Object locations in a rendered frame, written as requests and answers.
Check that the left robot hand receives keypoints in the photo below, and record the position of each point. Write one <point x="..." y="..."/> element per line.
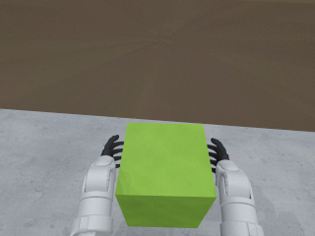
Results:
<point x="110" y="151"/>

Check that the right robot hand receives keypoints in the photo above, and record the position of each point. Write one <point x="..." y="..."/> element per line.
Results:
<point x="219" y="155"/>

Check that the robot right forearm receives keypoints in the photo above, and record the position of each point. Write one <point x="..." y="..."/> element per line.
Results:
<point x="237" y="204"/>

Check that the robot left forearm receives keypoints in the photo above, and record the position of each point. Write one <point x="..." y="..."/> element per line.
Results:
<point x="96" y="198"/>

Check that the carton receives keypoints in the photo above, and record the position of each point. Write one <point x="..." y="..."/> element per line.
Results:
<point x="165" y="177"/>

